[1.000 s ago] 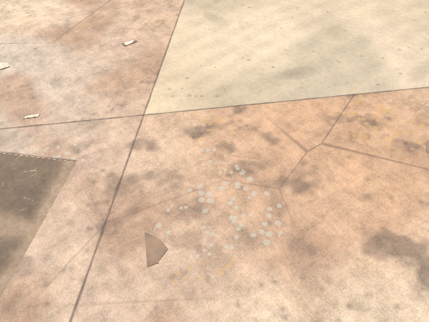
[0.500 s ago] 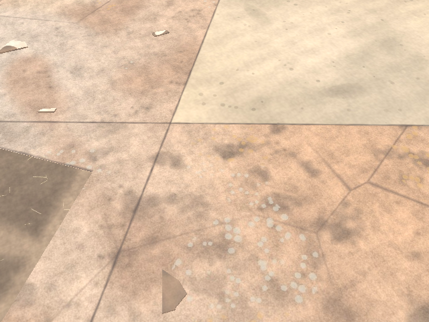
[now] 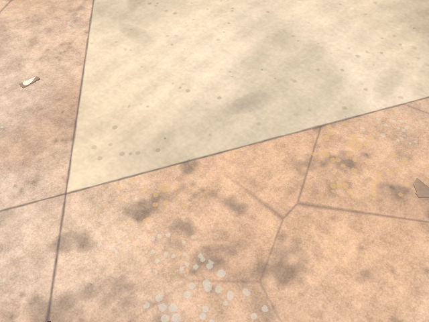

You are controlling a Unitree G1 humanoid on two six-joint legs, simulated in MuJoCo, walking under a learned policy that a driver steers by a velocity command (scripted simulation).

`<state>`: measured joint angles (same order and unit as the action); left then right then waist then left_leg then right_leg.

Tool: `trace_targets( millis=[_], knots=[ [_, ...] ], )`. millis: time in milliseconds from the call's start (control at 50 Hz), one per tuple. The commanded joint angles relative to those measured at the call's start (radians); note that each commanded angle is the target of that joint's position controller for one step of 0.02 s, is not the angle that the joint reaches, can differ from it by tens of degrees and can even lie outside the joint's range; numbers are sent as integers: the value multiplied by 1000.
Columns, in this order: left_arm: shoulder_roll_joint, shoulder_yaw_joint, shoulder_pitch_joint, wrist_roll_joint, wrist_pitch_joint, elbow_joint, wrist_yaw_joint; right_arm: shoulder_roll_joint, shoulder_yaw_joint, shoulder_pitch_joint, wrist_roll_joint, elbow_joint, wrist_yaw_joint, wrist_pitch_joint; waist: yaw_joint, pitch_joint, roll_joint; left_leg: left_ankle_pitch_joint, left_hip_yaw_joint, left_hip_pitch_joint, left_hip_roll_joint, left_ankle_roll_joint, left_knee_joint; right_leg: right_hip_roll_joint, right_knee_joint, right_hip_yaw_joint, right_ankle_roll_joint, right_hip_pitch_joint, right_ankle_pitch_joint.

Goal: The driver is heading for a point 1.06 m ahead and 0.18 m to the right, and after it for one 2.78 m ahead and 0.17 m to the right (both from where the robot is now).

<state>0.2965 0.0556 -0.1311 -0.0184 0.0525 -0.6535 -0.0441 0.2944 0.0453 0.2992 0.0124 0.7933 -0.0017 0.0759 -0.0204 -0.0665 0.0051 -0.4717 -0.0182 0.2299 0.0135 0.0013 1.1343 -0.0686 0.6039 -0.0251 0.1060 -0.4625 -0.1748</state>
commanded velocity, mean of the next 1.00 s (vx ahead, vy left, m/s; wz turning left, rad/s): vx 0.50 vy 0.00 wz -0.50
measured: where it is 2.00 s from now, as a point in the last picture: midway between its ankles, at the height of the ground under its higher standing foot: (296, 158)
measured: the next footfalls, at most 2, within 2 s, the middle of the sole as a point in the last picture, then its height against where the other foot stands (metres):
left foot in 0.40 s outside the picture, level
right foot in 0.92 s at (299, 275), level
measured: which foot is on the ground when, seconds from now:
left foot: up 0.00-0.38, down 0.40-0.92, up 0.94-1.00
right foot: down 0.00-0.40, up 0.42-0.90, down 0.92-1.00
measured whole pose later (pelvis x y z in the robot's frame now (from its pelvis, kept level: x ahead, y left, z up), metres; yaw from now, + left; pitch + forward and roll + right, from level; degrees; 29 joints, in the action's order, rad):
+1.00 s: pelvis +0.51 -0.10 +0.01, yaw -31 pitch +1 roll +1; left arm 0.27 0.05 -0.11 -0.01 0.04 -0.61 -0.03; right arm 0.31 0.04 0.33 0.03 0.87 0.01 0.07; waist -0.05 -0.06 -0.01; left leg -0.48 -0.02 0.24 0.06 0.00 1.09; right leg -0.03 0.58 -0.03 0.07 -0.43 -0.18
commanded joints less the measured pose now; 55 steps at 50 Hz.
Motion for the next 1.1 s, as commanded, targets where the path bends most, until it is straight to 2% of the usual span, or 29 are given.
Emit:
trace_targets(
  millis=[20,60,100,220,260,320,360,380,400,420,440,460,480,500,540,620,700,760,800,860,900,920,940,960,980,1000,1020,1060,1100],
  knots=[
    [148,48,-159,1,10,30,15,131,22,-97,1,-144,7,69,70,157,-25,94,111,527,63,9,95,292,-311,499,208,539,78],
    [117,36,-95,15,10,57,21,136,31,-67,-22,-140,3,47,10,112,20,154,109,404,92,-18,10,237,-359,414,197,361,206],
    [130,41,-92,11,14,50,30,110,26,-47,-30,-134,0,26,-6,103,32,186,85,369,90,-55,-59,215,-377,353,203,270,291],
    [168,52,-175,-2,-1,10,59,56,2,-269,-21,-186,4,26,77,67,72,527,63,279,15,-92,-491,133,-355,273,121,175,146],
    [174,54,-208,-6,-6,-5,61,72,6,-313,-8,-199,12,34,94,67,82,552,79,250,-5,-86,-560,155,-331,324,112,204,88],
    [161,53,-218,-9,-13,-14,65,115,25,-306,-2,-200,23,46,75,71,105,475,118,220,-6,-52,-630,195,-246,425,90,293,37],
    [148,52,-194,-5,-19,-9,64,135,41,-219,-1,-178,21,54,21,84,128,414,100,111,-8,-11,-670,190,-169,454,64,299,56],
    [111,39,-196,0,-18,-4,62,159,55,-128,-10,-160,15,59,-24,141,113,402,108,-42,21,23,-691,142,-56,422,32,267,71],
    [43,15,-219,15,-15,9,57,209,68,8,-25,-150,6,61,-70,277,-14,326,272,-286,191,83,-685,73,224,332,-5,158,-79],
    [1,-1,-351,-17,-5,45,56,290,88,79,-36,-115,12,46,-7,368,-352,77,757,-552,401,248,-798,-52,536,201,-66,-192,-441],
    [111,18,-339,-28,-5,16,61,196,71,56,-12,-127,18,42,-30,298,-247,-149,834,-512,409,240,-847,35,667,221,-84,-316,-393],
    [164,34,-230,-20,-11,25,61,135,55,16,-9,-136,13,37,-59,181,-151,-109,663,-405,362,196,-854,68,696,203,-91,-338,-297],
    [157,36,-177,-8,-16,33,63,116,45,-29,-18,-139,12,31,-46,121,-88,38,523,-298,316,170,-861,100,680,175,-98,-305,-226],
    [145,39,-143,1,-17,45,60,93,38,-55,-22,-130,10,28,-34,73,-85,159,423,-222,276,164,-879,125,635,173,-102,-289,-179],
    [107,37,-150,-10,-24,51,49,76,33,-67,-25,-115,5,33,-9,55,-132,278,286,-146,231,152,-923,159,584,151,-104,-223,-133],
    [57,24,-95,-5,-36,82,43,114,48,-50,-17,-76,4,41,-9,34,-95,437,154,-148,248,189,-973,178,470,130,-122,-276,-59],
    [42,16,-17,-5,-25,97,23,143,53,-53,-15,-52,1,29,-31,24,-76,542,9,-178,226,169,-979,175,261,89,-120,-252,131],
    [11,0,86,-3,-13,126,7,160,54,7,-4,-14,2,19,-68,-5,-54,556,-42,-191,229,164,-984,149,108,44,-99,-192,182],
    [15,-1,129,-6,-9,145,-2,176,57,39,8,10,6,10,-71,-25,-55,588,-49,-240,253,163,-977,134,43,28,-77,-180,145],
    [56,17,113,4,-7,156,-8,212,65,44,24,34,4,-7,-19,8,-89,919,-73,-318,278,145,-865,79,-25,-17,-24,-75,20],
    [132,60,-124,9,-13,89,3,211,58,33,25,41,-4,-17,123,156,-85,1116,-140,-240,229,99,-567,13,-111,-53,30,295,89],
    [200,85,-292,9,-23,52,21,167,36,34,-1,19,-9,-11,189,272,-9,816,-148,1,190,61,-285,142,-64,123,77,618,144],
    [298,92,-290,6,-19,46,26,31,-11,156,-23,-17,9,8,78,413,253,-66,-87,390,5,1,77,421,-147,658,260,915,-10],
    [198,68,-313,7,-11,56,23,132,12,73,10,4,18,30,151,469,132,-124,95,471,9,9,191,449,-253,768,265,892,-94],
    [167,53,-259,13,0,45,19,167,25,-36,41,-40,22,41,147,295,116,-45,85,544,49,21,199,406,-275,597,217,766,-20],
    [139,44,-196,10,6,39,20,149,19,-62,37,-43,16,44,107,206,61,47,76,524,95,25,134,366,-288,463,182,624,74],
    [104,35,-143,15,11,38,19,143,22,-66,19,-32,13,39,74,148,46,104,74,481,121,17,73,332,-316,371,161,507,155],
    [74,27,-99,29,27,34,18,116,22,-2,17,-5,16,11,18,125,68,178,91,370,145,3,32,304,-391,278,151,374,192],
    [84,32,-91,27,48,8,20,83,18,9,16,3,12,-15,-1,88,55,221,99,368,141,-17,-7,305,-447,198,154,310,228]
  ],
)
